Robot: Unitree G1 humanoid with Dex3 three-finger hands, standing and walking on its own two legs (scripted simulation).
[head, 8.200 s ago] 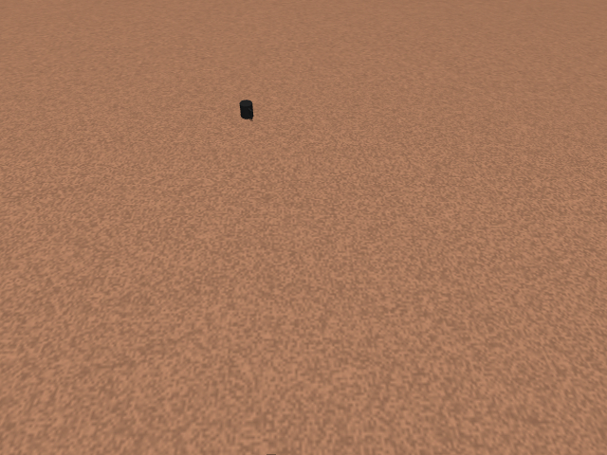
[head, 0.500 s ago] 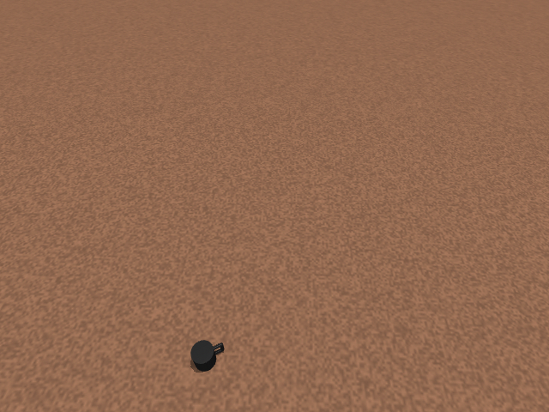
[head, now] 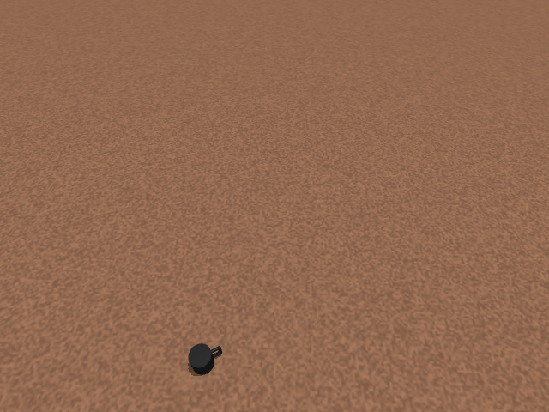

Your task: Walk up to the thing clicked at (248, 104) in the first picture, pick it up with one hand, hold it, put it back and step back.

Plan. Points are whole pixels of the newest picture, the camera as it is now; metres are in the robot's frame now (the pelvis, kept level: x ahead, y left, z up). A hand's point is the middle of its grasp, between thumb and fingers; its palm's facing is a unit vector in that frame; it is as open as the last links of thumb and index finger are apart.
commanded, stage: stand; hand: left
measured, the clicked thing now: (206, 356) +0.42 +0.23 -0.74
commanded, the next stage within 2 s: none
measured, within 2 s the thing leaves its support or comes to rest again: neither
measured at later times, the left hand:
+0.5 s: hand out of the picture +0.08 +0.25 -0.16, palm faces -0.03 -0.94 -0.34, open 7.4 cm
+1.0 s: hand out of the picture +0.07 +0.25 -0.16, palm faces -0.03 -0.94 -0.35, open 7.4 cm
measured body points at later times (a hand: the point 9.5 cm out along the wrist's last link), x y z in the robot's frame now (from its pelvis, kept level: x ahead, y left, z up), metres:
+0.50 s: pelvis +0.01 +0.00 +0.00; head +0.02 -0.01 +0.45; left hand +0.08 +0.30 -0.13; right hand +0.09 -0.30 -0.13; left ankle +0.01 +0.13 -0.75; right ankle -0.03 -0.12 -0.75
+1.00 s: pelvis +0.00 +0.00 +0.00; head +0.01 -0.01 +0.45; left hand +0.07 +0.30 -0.13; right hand +0.07 -0.30 -0.14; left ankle +0.01 +0.13 -0.75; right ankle -0.03 -0.12 -0.75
